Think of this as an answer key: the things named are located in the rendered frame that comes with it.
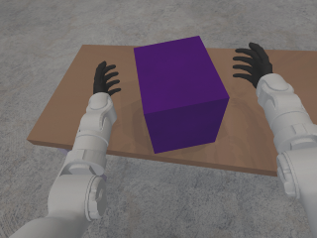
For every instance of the right robot upper arm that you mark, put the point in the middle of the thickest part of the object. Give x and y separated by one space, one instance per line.
297 177

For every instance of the robot right forearm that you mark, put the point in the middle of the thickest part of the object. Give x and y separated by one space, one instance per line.
287 118

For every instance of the carton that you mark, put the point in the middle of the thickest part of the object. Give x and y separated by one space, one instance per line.
183 97

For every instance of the right robot hand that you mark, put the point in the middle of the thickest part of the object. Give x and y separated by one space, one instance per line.
258 60

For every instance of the robot left forearm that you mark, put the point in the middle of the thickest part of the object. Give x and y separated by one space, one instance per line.
88 154

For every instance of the left robot hand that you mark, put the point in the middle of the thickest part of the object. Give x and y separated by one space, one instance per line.
100 79

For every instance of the left robot upper arm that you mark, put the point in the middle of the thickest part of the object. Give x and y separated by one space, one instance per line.
75 201

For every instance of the table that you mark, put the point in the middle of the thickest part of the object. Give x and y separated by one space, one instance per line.
244 142

